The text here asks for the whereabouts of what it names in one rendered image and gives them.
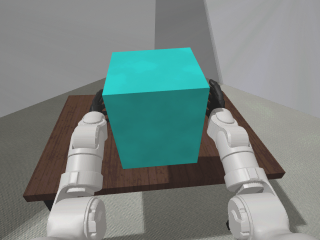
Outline robot right forearm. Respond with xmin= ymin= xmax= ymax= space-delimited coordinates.
xmin=207 ymin=108 xmax=290 ymax=229

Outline robot right hand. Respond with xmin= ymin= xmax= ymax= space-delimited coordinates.
xmin=205 ymin=79 xmax=225 ymax=118

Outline carton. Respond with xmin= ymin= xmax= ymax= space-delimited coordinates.
xmin=102 ymin=47 xmax=210 ymax=169

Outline table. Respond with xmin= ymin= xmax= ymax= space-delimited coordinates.
xmin=23 ymin=91 xmax=286 ymax=230

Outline robot right upper arm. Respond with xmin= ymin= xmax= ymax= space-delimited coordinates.
xmin=228 ymin=192 xmax=319 ymax=240

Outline robot left hand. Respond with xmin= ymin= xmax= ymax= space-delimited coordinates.
xmin=89 ymin=89 xmax=110 ymax=123

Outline robot left forearm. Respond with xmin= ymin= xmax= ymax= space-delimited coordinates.
xmin=46 ymin=111 xmax=108 ymax=236

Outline robot left upper arm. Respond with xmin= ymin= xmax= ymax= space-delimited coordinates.
xmin=30 ymin=196 xmax=107 ymax=240

